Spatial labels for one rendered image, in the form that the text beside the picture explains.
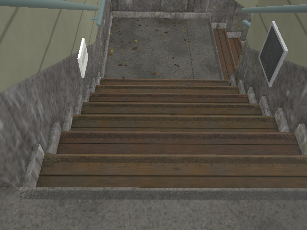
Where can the stairs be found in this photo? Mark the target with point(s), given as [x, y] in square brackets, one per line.
[229, 51]
[173, 133]

